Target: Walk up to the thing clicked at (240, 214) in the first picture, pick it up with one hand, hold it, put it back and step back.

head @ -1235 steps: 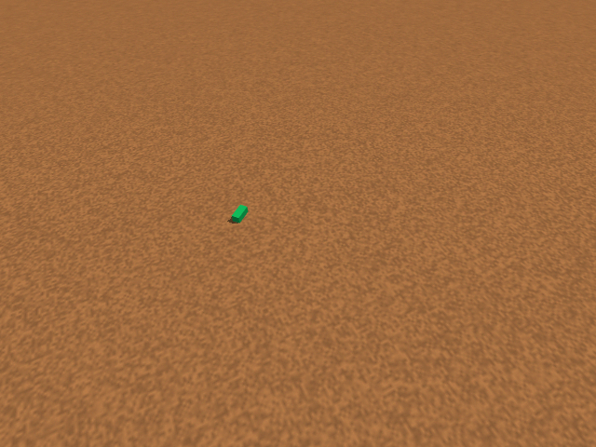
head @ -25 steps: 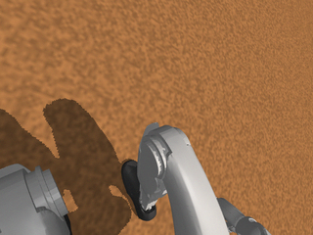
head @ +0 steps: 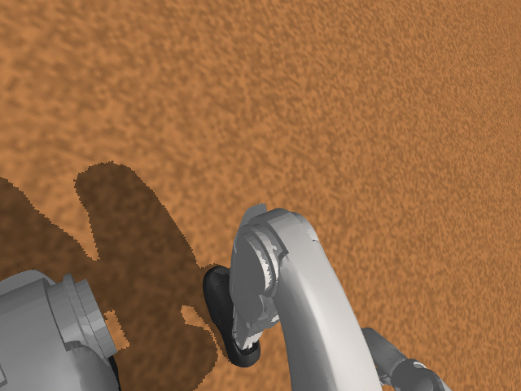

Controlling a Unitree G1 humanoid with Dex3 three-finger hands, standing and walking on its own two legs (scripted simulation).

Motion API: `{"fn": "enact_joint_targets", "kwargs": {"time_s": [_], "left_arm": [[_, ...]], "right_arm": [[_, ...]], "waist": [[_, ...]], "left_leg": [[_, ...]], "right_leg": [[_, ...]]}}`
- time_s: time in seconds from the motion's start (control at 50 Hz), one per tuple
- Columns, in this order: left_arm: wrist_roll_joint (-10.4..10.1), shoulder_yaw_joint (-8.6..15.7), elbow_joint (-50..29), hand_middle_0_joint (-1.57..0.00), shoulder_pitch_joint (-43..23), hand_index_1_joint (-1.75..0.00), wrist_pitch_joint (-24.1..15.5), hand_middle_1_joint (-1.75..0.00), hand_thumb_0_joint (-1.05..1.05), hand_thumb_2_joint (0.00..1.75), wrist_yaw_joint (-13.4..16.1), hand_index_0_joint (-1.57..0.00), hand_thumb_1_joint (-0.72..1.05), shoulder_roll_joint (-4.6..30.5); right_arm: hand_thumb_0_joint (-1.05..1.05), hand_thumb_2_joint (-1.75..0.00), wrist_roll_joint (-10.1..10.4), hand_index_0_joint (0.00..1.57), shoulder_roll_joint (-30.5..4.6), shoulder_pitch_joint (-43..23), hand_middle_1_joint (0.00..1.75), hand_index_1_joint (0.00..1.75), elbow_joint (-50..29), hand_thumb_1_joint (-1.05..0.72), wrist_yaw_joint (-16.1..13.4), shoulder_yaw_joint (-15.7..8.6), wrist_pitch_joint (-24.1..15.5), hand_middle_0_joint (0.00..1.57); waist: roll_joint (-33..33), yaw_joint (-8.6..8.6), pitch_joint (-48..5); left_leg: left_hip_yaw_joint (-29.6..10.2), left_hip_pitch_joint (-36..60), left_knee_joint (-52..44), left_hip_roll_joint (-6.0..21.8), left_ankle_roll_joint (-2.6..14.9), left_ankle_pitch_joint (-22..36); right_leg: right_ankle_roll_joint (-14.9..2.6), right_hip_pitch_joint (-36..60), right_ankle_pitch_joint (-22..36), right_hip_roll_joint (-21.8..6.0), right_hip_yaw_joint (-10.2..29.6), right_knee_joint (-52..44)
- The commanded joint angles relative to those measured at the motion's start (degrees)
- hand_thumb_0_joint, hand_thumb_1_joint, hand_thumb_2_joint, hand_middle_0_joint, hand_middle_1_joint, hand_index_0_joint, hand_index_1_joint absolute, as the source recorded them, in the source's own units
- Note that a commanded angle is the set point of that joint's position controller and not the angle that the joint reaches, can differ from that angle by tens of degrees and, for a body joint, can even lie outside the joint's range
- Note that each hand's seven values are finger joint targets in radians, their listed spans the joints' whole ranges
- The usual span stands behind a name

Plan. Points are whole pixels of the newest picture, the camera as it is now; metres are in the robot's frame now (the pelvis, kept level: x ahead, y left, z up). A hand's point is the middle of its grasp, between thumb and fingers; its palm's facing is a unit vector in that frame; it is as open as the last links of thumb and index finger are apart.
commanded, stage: close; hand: left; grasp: from above
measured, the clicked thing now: out of the picture +0.43 +0.42 -0.28
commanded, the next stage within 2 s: settle in 0.74 s
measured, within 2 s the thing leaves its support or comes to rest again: neither
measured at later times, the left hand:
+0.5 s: hand out of the picture +0.41 +0.41 -0.23, palm faces -0.43 -0.16 -0.89, open 7.6 cm
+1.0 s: hand out of the picture +0.42 +0.41 -0.23, palm faces -0.42 -0.15 -0.89, open 6.9 cm
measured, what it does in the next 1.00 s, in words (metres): stands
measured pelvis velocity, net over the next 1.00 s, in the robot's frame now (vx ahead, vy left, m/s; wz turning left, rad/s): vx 0.00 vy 0.00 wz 0.00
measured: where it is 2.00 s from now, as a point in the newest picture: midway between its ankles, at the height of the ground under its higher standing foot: (177, 365)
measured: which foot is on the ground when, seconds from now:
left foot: down 0.00-1.00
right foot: down 0.00-1.00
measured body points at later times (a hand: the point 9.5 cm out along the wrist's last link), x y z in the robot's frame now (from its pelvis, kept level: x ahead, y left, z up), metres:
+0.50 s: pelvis +0.00 +0.00 +0.00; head +0.26 +0.16 +0.33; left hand +0.43 +0.42 -0.18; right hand +0.10 -0.25 -0.05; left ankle +0.07 +0.12 -0.26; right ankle +0.12 -0.12 -0.26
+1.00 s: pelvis +0.00 +0.00 +0.00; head +0.26 +0.16 +0.33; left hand +0.44 +0.42 -0.18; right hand +0.10 -0.25 -0.05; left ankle +0.07 +0.12 -0.26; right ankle +0.12 -0.12 -0.26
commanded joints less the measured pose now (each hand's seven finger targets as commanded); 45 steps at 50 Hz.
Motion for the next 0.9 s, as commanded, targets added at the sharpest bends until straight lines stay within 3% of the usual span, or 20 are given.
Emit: {"fn": "enact_joint_targets", "kwargs": {"time_s": [0.0, 0.04, 0.06, 0.08, 0.18, 0.22, 0.24, 0.3, 0.34, 0.4, 0.46, 0.48, 0.56, 0.62, 0.7, 0.74, 0.78, 0.82, 0.84, 0.88], "left_arm": [[-1.3, 0.3, -6.7, -0.63, -11.7, -0.46, 0.0, -0.49, 0.00, 0.37, 1.9, -0.66, 0.26, 15.3], [-1.6, 0.2, -6.0, -0.65, -11.0, -0.43, 0.0, -0.47, 0.00, 0.36, 1.8, -0.68, 0.28, 14.8], [-1.7, 2.2, -5.6, -0.66, -11.1, -0.43, -0.2, -0.46, 0.00, 0.37, 2.2, -0.69, 0.27, 16.8], [-1.6, 1.9, -9.3, -0.67, -13.4, -0.42, -0.5, -0.45, 0.00, 0.35, 2.2, -0.70, 0.30, 17.7], [-1.9, 1.5, -6.7, -0.71, -12.1, -0.38, -0.6, -0.42, 0.00, 0.31, 2.5, -0.74, 0.35, 15.5], [-0.8, 0.6, -4.3, -0.73, -10.7, -0.39, 0.1, -0.43, 0.00, 0.32, 2.0, -0.76, 0.37, 15.9], [-1.1, 1.8, -5.2, -0.74, -10.8, -0.37, 0.0, -0.40, 0.00, 0.31, 2.2, -0.77, 0.37, 16.8], [-2.2, 1.4, -6.2, -0.77, -12.2, -0.36, -0.2, -0.40, 0.00, 0.28, 2.2, -0.80, 0.42, 15.6], [-1.1, 1.2, -3.2, -0.77, -9.0, -0.36, 0.4, -0.40, 0.00, 0.27, 1.7, -0.80, 0.43, 15.8], [-1.8, 1.6, -8.8, -0.80, -13.4, -0.33, -0.4, -0.37, 0.00, 0.25, 1.9, -0.84, 0.46, 16.6], [-1.5, 2.3, -4.0, -0.82, -9.0, -0.32, -0.2, -0.35, 0.00, 0.25, 2.2, -0.86, 0.49, 16.6], [-1.2, 1.9, -8.9, -0.83, -12.8, -0.31, -0.6, -0.36, 0.00, 0.23, 2.4, -0.87, 0.51, 16.9], [-2.0, 1.4, -6.4, -0.86, -11.3, -0.28, -0.4, -0.32, 0.00, 0.21, 2.4, -0.89, 0.54, 14.6], [-0.8, 1.7, -5.9, -0.89, -11.3, -0.28, -0.3, -0.32, 0.00, 0.20, 2.5, -0.93, 0.58, 16.3], [-1.7, 1.8, -7.9, -0.97, -13.6, -0.27, -0.8, -0.30, 0.00, 0.24, 2.6, -1.00, 0.66, 16.1], [-0.3, 0.3, -5.7, -0.97, -11.7, -0.27, 0.0, -0.30, 0.00, 0.23, 2.3, -1.01, 0.67, 15.3], [-1.2, 2.3, -5.0, -0.99, -11.1, -0.25, 0.3, -0.29, 0.00, 0.22, 2.9, -1.02, 0.70, 16.4], [-1.6, 1.1, -8.5, -1.03, -14.6, -0.25, -0.2, -0.28, 0.00, 0.22, 2.8, -1.06, 0.73, 15.6], [-0.8, 0.1, -5.5, -1.04, -12.2, -0.27, 0.3, -0.31, 0.00, 0.23, 2.5, -1.08, 0.69, 14.6], [-1.4, 1.3, -7.9, -1.05, -13.4, -0.25, 0.4, -0.30, 0.00, 0.21, 2.2, -1.09, 0.72, 15.9]], "right_arm": [[0.00, -0.89, 0.4, 0.20, -19.7, 9.4, 0.30, 0.30, 0.6, -0.88, -0.4, -6.5, -0.1, 0.20], [0.00, -0.89, 0.6, 0.20, -19.6, 9.4, 0.30, 0.30, 0.4, -0.88, -0.4, -6.5, -0.4, 0.20], [0.00, -0.89, 0.7, 0.20, -18.5, 9.0, 0.30, 0.30, 0.6, -0.88, -0.6, -5.5, -0.2, 0.20], [0.00, -0.89, 0.7, 0.20, -20.1, 9.2, 0.30, 0.30, 0.3, -0.88, -0.7, -6.4, -0.1, 0.20], [0.00, -0.89, 0.4, 0.20, -19.7, 10.0, 0.30, 0.30, 1.1, -0.88, -0.6, -6.5, -0.1, 0.20], [0.00, -0.89, 0.5, 0.20, -19.5, 9.0, 0.30, 0.30, 0.8, -0.88, -0.5, -6.5, -0.1, 0.20], [0.00, -0.89, 0.4, 0.20, -19.6, 9.3, 0.30, 0.30, 0.8, -0.88, -0.6, -6.5, 0.1, 0.20], [0.00, -0.89, 0.3, 0.20, -19.3, 9.3, 0.30, 0.30, 1.0, -0.88, -0.7, -6.5, 0.2, 0.20], [0.00, -0.89, 0.7, 0.20, -19.2, 9.6, 0.30, 0.30, 0.6, -0.88, -0.6, -6.3, 0.0, 0.20], [0.00, -0.89, 0.3, 0.20, -19.2, 9.8, 0.30, 0.30, 0.8, -0.88, -0.6, -6.4, 0.2, 0.20], [0.00, -0.89, 0.4, 0.20, -19.5, 9.1, 0.30, 0.30, 0.6, -0.88, -0.8, -6.2, 0.4, 0.20], [0.00, -0.89, 0.3, 0.20, -19.3, 9.9, 0.30, 0.30, 0.8, -0.88, -0.8, -6.4, 0.4, 0.20], [0.00, -0.89, 0.2, 0.20, -19.1, 9.5, 0.30, 0.30, 1.2, -0.88, -0.7, -6.5, 0.3, 0.20], [0.00, -0.89, 0.3, 0.20, -19.5, 9.5, 0.30, 0.30, 0.8, -0.88, -0.7, -6.6, 0.3, 0.20], [0.00, -0.89, 0.4, 0.20, -19.6, 8.8, 0.30, 0.30, 0.8, -0.88, -0.8, -6.7, 0.2, 0.20], [0.00, -0.89, 0.0, 0.20, -19.3, 9.3, 0.30, 0.30, 0.6, -0.88, -0.7, -6.4, 0.1, 0.20], [0.00, -0.89, 0.3, 0.20, -19.3, 9.3, 0.30, 0.30, 0.8, -0.88, -0.8, -6.5, 0.1, 0.20], [0.00, -0.89, 0.3, 0.20, -19.2, 9.1, 0.30, 0.30, 0.7, -0.88, -0.9, -6.7, -0.1, 0.20], [0.00, -0.90, 0.1, 0.20, -19.1, 9.3, 0.30, 0.30, 1.1, -0.90, -0.9, -6.7, -0.2, 0.20], [0.00, -0.89, 0.4, 0.20, -19.6, 10.1, 0.30, 0.30, 1.2, -0.89, -0.7, -7.0, -0.4, 0.20]], "waist": [[35.2, -2.35, -35.1], [34.2, -2.76, -34.0], [33.2, -1.94, -35.7], [34.3, -2.14, -37.4], [34.6, -2.45, -35.4], [34.8, -2.02, -34.9], [34.1, -1.81, -36.3], [34.1, -1.90, -36.7], [33.0, -2.01, -34.7], [35.5, -1.63, -37.9], [32.2, -1.84, -36.7], [34.6, -1.80, -37.2], [34.4, -1.83, -36.9], [35.3, -1.74, -36.0], [34.6, -1.74, -36.5], [35.5, -2.18, -36.2], [32.8, -1.81, -36.4], [34.8, -1.98, -37.2], [34.6, -2.06, -35.7], [35.8, -1.87, -36.7]], "left_leg": [[4.6, 32.4, -15.8, 1.8, -1.60, 13.4], [5.1, 30.5, -15.6, 1.7, -1.35, 11.9], [5.0, 30.4, -15.4, 1.9, -1.21, 11.4], [5.1, 31.6, -15.4, 1.7, -1.20, 12.7], [5.1, 31.0, -15.8, 1.6, -1.51, 13.6], [4.9, 31.4, -15.8, 1.8, -1.46, 12.6], [5.1, 31.1, -15.7, 1.8, -1.29, 12.6], [5.2, 31.1, -15.7, 1.6, -1.32, 13.2], [5.2, 30.2, -15.7, 1.7, -1.18, 11.8], [5.3, 32.6, -15.8, 1.6, -1.37, 13.9], [5.5, 29.7, -15.0, 1.7, -0.94, 12.8], [6.0, 30.4, -15.2, 1.5, -1.14, 13.8], [5.1, 32.0, -15.8, 1.7, -1.47, 14.0], [4.7, 32.2, -16.2, 1.7, -1.65, 14.2], [4.7, 31.4, -16.2, 1.7, -1.59, 11.6], [5.4, 31.6, -16.0, 1.6, -1.37, 12.3], [5.6, 29.2, -15.2, 1.6, -1.03, 10.9], [5.5, 30.7, -15.6, 1.5, -1.38, 11.6], [5.4, 31.1, -15.9, 1.6, -1.31, 11.0], [5.0, 32.4, -16.1, 1.6, -1.67, 12.8]], "right_leg": [[-4.02, 13.3, 13.3, 2.0, -4.6, -9.6], [-3.94, 14.0, 12.4, 2.2, -4.3, -10.4], [-4.01, 15.5, 12.0, 2.3, -4.2, -10.8], [-3.95, 15.3, 13.2, 2.1, -4.2, -10.6], [-3.94, 14.6, 13.9, 2.2, -4.7, -10.1], [-4.14, 13.6, 12.7, 2.2, -4.4, -10.0], [-4.02, 15.3, 12.8, 2.4, -4.4, -10.7], [-3.98, 15.4, 13.7, 2.3, -4.6, -10.5], [-3.96, 14.7, 12.3, 2.3, -4.2, -10.5], [-4.04, 15.9, 14.1, 2.2, -4.3, -10.5], [-3.80, 16.4, 13.4, 2.5, -4.4, -10.8], [-3.90, 16.7, 14.4, 2.3, -4.1, -10.7], [-4.01, 15.3, 14.0, 2.4, -4.7, -10.5], [-4.16, 14.2, 13.8, 2.1, -4.7, -9.6], [-4.08, 14.2, 12.5, 2.0, -4.7, -10.1], [-4.14, 14.8, 12.9, 2.2, -4.2, -10.3], [-3.95, 15.0, 12.1, 2.3, -4.3, -10.8], [-4.14, 14.9, 12.9, 2.0, -4.4, -10.5], [-4.17, 13.6, 12.2, 2.2, -4.3, -10.5], [-4.05, 13.7, 13.3, 2.0, -4.5, -9.9]]}}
